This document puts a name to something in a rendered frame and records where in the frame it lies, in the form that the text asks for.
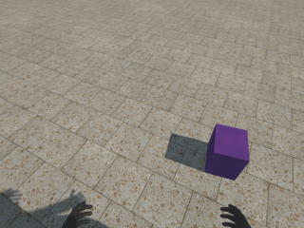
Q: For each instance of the right robot hand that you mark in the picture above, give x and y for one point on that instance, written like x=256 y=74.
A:
x=239 y=220

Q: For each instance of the left robot hand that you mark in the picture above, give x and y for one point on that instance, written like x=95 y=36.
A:
x=72 y=219

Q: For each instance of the carton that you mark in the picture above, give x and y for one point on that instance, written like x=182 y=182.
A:
x=227 y=152

